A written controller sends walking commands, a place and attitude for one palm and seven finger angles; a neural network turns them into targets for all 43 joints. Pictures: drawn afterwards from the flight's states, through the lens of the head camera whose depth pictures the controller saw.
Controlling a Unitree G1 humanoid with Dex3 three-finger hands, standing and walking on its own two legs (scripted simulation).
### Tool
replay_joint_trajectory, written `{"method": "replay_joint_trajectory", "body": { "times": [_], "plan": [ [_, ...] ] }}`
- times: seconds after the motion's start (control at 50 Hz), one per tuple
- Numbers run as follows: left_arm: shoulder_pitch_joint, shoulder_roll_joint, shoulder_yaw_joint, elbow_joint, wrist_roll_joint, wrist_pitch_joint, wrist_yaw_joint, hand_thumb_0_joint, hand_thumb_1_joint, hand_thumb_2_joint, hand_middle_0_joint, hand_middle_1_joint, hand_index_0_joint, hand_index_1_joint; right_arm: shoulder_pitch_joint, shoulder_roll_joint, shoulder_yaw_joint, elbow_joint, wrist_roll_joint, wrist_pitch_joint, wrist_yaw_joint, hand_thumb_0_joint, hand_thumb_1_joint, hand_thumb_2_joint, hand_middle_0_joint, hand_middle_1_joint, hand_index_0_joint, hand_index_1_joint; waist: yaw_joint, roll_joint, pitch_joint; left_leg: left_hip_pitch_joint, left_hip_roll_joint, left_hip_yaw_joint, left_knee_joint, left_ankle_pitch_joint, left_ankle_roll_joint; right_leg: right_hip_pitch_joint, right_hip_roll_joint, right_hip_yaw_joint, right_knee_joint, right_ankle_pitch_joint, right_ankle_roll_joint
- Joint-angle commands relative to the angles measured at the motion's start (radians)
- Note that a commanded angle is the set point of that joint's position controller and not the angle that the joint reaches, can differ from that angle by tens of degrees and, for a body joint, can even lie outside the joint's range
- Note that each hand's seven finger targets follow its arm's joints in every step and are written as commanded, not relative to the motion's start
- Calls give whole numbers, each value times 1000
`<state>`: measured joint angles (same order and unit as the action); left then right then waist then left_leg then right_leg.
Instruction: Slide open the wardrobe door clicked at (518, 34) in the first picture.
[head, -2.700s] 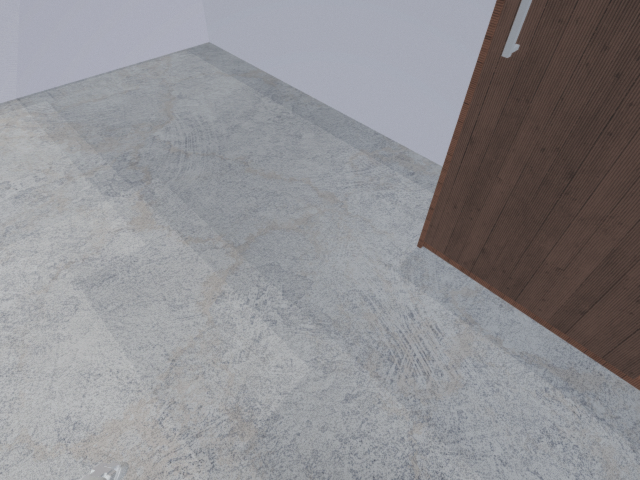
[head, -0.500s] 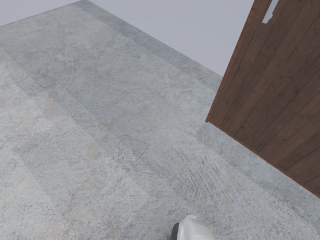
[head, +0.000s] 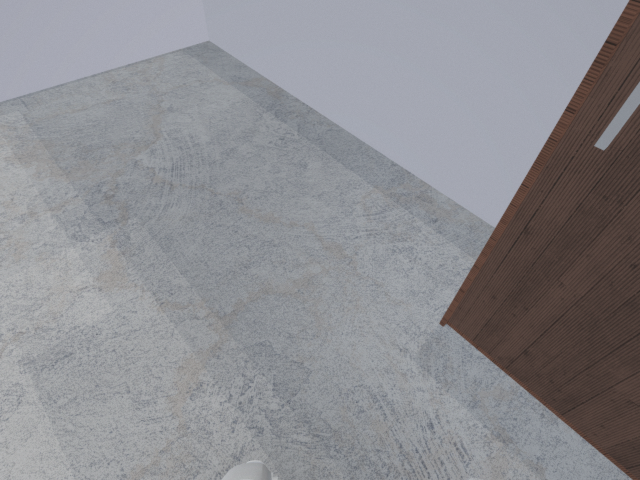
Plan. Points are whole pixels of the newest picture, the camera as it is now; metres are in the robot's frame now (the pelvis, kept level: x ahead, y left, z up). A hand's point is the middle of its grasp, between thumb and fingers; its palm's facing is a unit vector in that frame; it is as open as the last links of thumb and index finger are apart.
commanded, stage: turn to face it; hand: left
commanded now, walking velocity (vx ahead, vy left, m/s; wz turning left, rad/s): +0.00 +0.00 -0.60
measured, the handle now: out of the picture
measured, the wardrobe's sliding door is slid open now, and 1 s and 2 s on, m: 0.00 0.00 0.00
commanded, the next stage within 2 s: take the last steps up to it in 1.14 s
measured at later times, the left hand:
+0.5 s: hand (235, 434) +0.20 +0.15 -0.15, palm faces -0.19 -0.92 -0.33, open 7.4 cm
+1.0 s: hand (257, 410) +0.24 +0.12 -0.17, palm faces -0.46 -0.87 -0.20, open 7.4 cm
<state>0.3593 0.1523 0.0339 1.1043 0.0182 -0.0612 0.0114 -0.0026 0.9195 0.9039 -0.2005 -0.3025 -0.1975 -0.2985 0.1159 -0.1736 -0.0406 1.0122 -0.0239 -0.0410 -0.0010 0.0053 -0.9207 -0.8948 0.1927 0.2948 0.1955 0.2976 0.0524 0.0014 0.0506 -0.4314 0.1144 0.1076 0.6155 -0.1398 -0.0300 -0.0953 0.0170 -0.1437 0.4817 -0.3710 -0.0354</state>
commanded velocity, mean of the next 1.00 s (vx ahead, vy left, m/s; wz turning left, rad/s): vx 0.00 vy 0.00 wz -0.54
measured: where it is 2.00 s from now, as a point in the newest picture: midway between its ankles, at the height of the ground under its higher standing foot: outside the picture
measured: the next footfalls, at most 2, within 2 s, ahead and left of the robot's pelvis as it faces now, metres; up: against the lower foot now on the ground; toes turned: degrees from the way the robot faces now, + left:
left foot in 0.02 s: +0.14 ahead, +0.13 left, +0.00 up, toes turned +9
right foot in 0.40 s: +0.11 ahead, -0.14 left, +0.00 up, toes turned -22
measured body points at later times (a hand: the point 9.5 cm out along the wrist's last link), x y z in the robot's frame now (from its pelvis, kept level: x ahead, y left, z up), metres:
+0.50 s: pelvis +0.06 -0.04 -0.01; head +0.08 -0.09 +0.44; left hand +0.21 +0.19 -0.12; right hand +0.06 -0.31 -0.18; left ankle +0.08 +0.12 -0.67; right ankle +0.08 -0.13 -0.73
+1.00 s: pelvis +0.07 -0.01 +0.00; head +0.11 -0.01 +0.45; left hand +0.26 +0.17 -0.15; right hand +0.02 -0.28 -0.12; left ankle +0.12 +0.09 -0.73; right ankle +0.06 -0.12 -0.70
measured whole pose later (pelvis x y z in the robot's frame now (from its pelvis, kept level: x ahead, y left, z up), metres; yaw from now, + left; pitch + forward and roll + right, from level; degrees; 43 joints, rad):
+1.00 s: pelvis +0.07 -0.01 +0.00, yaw -32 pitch +1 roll +0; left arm 0.18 0.24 0.09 0.93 0.02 0.07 -0.01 0.00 0.91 0.90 -0.20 -0.30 -0.20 -0.30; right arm 0.17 -0.19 -0.03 0.90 -0.02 0.02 -0.03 0.01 -0.90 -0.89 0.20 0.30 0.20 0.30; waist 0.02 -0.05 0.05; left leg -0.25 0.02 0.05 0.52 -0.30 0.00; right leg -0.46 0.10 0.08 0.76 -0.37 0.00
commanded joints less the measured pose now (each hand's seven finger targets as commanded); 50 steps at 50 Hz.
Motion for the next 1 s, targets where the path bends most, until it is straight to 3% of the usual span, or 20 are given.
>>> {"method": "replay_joint_trajectory", "body": {
  "times": [0.0, 0.02, 0.04, 0.1, 0.14, 0.26, 0.34, 0.36, 0.38, 0.4, 0.42, 0.48, 0.52, 0.74, 0.86, 0.88, 0.9, 0.92, 0.94, 0.98],
  "plan": [
    [73, 82, 24, -56, -24, 11, 11, 0, 900, 900, -200, -300, -200, -300, 338, -216, -41, 33, -7, -22, -29, 0, -900, -900, 200, 300, 200, 300, -134, 254, -263, 672, 316, -254, -91, 839, 153, -367, -35, 42, 445, 94, 36],
    [60, 91, 24, -73, -17, 16, 14, 0, 900, 900, -200, -300, -200, -300, 352, -235, -36, 39, 6, -9, -33, 0, -900, -900, 200, 300, 200, 300, -135, 281, -294, 627, 428, -289, -152, 948, 243, -381, -22, 96, 657, -334, 48],
    [25, 109, 34, -77, -9, 31, 16, 0, 900, 900, -200, -300, -200, -300, 290, -203, -28, 24, 6, -6, -37, 0, -900, -900, 200, 300, 200, 300, -119, 190, -210, 543, 416, -226, -193, 792, 243, -419, -61, 130, 734, -285, 49],
    [-31, 84, 53, -98, 3, 65, -7, 0, 900, 900, -200, -300, -200, -300, 110, -133, -18, -35, 2, 1, -35, 0, -900, -900, 200, 300, 200, 300, -65, 164, -52, 284, 312, -61, -271, 404, 156, -425, -115, 113, 744, -133, 71],
    [0, 56, 58, -108, -1, 89, -15, 0, 900, 900, -200, -300, -200, -300, 68, -132, -25, -45, 1, 9, -32, 0, -900, -900, 200, 300, 200, 300, -36, 193, -43, 199, 269, 26, -298, 231, 127, -378, -111, 77, 668, -81, 77],
    [-53, 49, 71, -181, 4, 108, -26, 0, 900, 900, -200, -300, -200, -300, 27, -167, -63, -87, -4, 30, -26, 0, -900, -900, 200, 300, 200, 300, -39, 209, -15, 164, 296, 79, -305, -55, 129, -317, -120, 38, 384, 10, 82],
    [-9, 95, 80, -196, 9, 87, -25, 0, 900, 900, -200, -300, -200, -300, 14, -188, -75, -110, -6, 50, -14, 0, -900, -900, 200, 300, 200, 300, -2, 110, -60, 138, 260, 133, -74, -126, 53, -143, -66, -3, 123, 130, 65],
    [16, 172, 89, -197, 15, 71, -17, 0, 900, 900, -200, -300, -200, -300, 44, -146, -67, -121, -2, 56, -8, 0, -900, -900, 200, 300, 200, 300, 14, -112, -67, 26, 175, 187, 157, -239, -11, -47, -162, 150, -49, 227, 26],
    [38, 305, 108, -201, 21, 57, -1, 0, 900, 900, -200, -300, -200, -300, 25, -67, -44, -173, 0, 59, 2, 0, -900, -900, 200, 300, 200, 300, 38, -428, -49, -215, 14, 136, 462, -506, -63, -27, -407, 573, -184, 472, -85],
    [64, 324, 108, -206, 5, 66, 10, 0, 900, 900, -200, -300, -200, -300, -18, -100, -43, -198, 7, 67, -10, 0, -900, -900, 200, 300, 200, 300, 61, -327, -82, -185, 17, -33, 556, -504, -42, -64, -448, 578, -195, 498, -161],
    [4, 294, 107, -219, 3, 66, 15, 0, 900, 900, -200, -300, -200, -300, -11, -104, -47, -186, 10, 71, -10, 0, -900, -900, 200, 300, 200, 300, 25, -275, -61, -196, 33, -75, 589, -421, -33, -90, -398, 526, -208, 380, -157],
    [-159, 228, 87, -264, 0, 68, 15, 0, 900, 900, -200, -300, -200, -300, 30, -132, -51, -151, 2, 69, -11, 0, -900, -900, 200, 300, 200, 300, -38, -178, -101, -152, 32, -93, 578, -243, -49, -98, -281, 390, -154, 387, -115],
    [-154, 227, 82, -265, -1, 62, 10, 0, 900, 900, -200, -300, -200, -300, 59, -126, -46, -135, 1, 71, -12, 0, -900, -900, 200, 300, 200, 300, -45, -121, -141, -126, 10, -79, 520, -217, -62, -51, -252, 351, -124, 490, -109],
    [-129, 263, 89, -244, 5, 79, 2, 0, 900, 900, -200, -300, -200, -300, 6, -134, -35, -170, 12, 71, -26, 0, -900, -900, 200, 300, 200, 300, -12, -119, -115, -41, -46, -101, 253, -287, -52, -58, -246, 522, -154, 409, -164],
    [-207, 262, 88, -260, 1, 94, -1, 0, 900, 900, -200, -300, -200, -300, 136, -132, -32, -143, 23, 54, -38, 0, -900, -900, 200, 300, 200, 300, -70, -116, -148, 206, -90, -94, -83, -189, -10, -158, -183, 558, -111, 358, -107],
    [-225, 241, 84, -263, -3, 95, -2, 0, 900, 900, -200, -300, -200, -300, 178, -143, -34, -129, 23, 46, -41, 0, -900, -900, 200, 300, 200, 300, -90, -88, -158, 322, -61, -103, -203, -119, 0, -235, -139, 511, -66, 293, -63],
    [-216, 197, 75, -279, -12, 99, -9, 0, 900, 900, -200, -300, -200, -300, 195, -202, -42, -132, 14, 39, -46, 0, -900, -900, 200, 300, 200, 300, -100, 74, -154, 423, 80, -264, -322, -185, 56, -390, -33, 421, 50, 118, -8],
    [-217, 159, 68, -296, -13, 100, -19, 0, 900, 900, -200, -300, -200, -300, 151, -279, -56, -164, 3, 44, -42, 0, -900, -900, 200, 300, 200, 300, -90, 326, -79, 381, 304, -489, -433, -187, 131, -536, 81, 237, 290, -136, 50],
    [-236, 196, 79, -291, 3, 104, -19, 0, 900, 900, -200, -300, -200, -300, 101, -279, -50, -186, 0, 51, -42, 0, -900, -900, 200, 300, 200, 300, -85, 245, -22, 226, 363, -487, -440, -164, 188, -495, 30, 228, 480, -159, 66],
    [-162, 202, 96, -243, 16, 114, -30, 0, 900, 900, -200, -300, -200, -300, -4, -190, -24, -199, -1, 41, -48, 0, -900, -900, 200, 300, 200, 300, -14, 170, -15, 155, 233, -309, -398, -23, 166, -444, 9, 226, 664, -51, 85]
  ]
}}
